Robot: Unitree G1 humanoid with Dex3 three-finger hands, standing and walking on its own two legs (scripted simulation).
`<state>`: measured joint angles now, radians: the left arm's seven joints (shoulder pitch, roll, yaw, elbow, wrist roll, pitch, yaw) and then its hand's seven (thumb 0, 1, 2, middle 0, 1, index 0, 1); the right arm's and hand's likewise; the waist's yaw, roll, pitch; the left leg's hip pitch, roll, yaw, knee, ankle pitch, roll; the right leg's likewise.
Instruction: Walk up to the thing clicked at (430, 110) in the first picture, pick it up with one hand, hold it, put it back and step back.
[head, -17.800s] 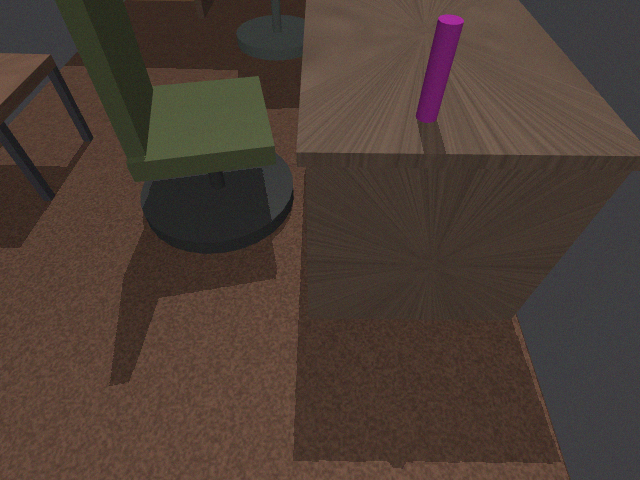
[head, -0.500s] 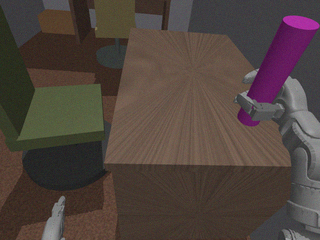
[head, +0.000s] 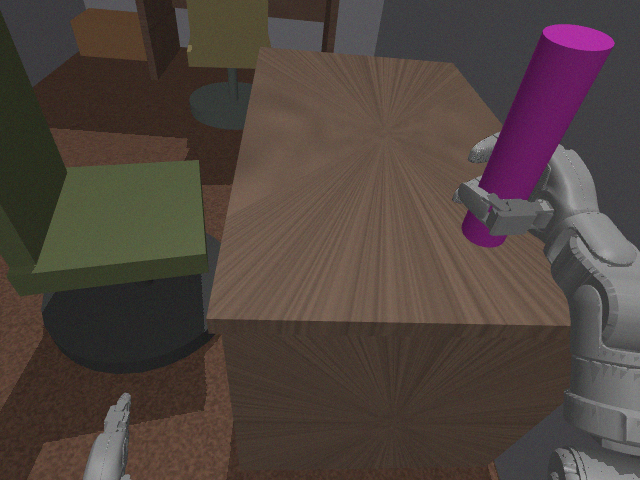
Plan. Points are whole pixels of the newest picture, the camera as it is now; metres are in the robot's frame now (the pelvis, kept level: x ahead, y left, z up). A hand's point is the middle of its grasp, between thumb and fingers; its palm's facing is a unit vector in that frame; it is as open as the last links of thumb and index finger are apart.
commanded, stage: hold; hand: right
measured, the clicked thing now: (520, 155) +0.33 -0.16 +0.30
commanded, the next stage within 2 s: crouch in 0.20 s
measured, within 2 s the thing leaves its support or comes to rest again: neither
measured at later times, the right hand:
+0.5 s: hand (479, 189) +0.34 -0.14 +0.25, palm faces -0.07 +1.00 -0.03, open 6.6 cm
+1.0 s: hand (433, 189) +0.43 -0.14 +0.18, palm faces +0.02 +1.00 +0.00, open 6.6 cm
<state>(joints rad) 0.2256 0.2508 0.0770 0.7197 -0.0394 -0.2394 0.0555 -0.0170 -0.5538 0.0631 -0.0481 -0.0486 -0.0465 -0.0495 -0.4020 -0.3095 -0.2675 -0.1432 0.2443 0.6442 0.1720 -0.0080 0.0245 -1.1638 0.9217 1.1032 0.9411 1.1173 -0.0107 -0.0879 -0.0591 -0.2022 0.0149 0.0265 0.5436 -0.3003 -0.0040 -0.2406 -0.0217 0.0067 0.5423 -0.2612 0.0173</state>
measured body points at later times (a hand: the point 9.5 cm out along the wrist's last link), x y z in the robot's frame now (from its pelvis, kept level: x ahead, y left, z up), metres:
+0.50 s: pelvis -0.01 +0.00 +0.00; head -0.05 +0.04 +0.45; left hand +0.17 +0.26 -0.08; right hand +0.34 -0.20 +0.25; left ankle +0.00 +0.12 -0.73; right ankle +0.02 -0.13 -0.73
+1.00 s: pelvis +0.00 +0.00 +0.00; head +0.00 +0.02 +0.45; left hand +0.14 +0.26 -0.08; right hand +0.43 -0.19 +0.18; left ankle +0.00 +0.12 -0.73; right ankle +0.02 -0.13 -0.73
